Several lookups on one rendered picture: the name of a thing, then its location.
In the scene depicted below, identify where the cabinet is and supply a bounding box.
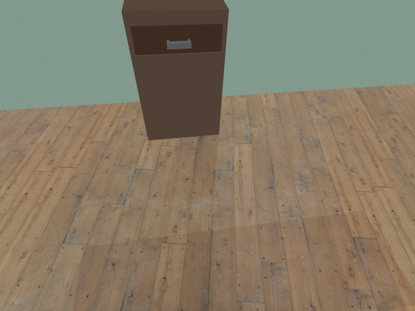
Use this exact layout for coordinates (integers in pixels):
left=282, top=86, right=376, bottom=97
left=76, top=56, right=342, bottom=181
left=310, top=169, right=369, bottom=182
left=121, top=0, right=229, bottom=141

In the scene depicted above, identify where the handle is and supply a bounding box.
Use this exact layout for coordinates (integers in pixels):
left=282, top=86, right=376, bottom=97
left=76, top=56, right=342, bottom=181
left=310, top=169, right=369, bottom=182
left=167, top=39, right=191, bottom=49

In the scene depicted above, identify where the drawer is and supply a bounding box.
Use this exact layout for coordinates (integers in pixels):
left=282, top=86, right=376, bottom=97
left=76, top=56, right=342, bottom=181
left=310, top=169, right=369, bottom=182
left=130, top=23, right=223, bottom=55

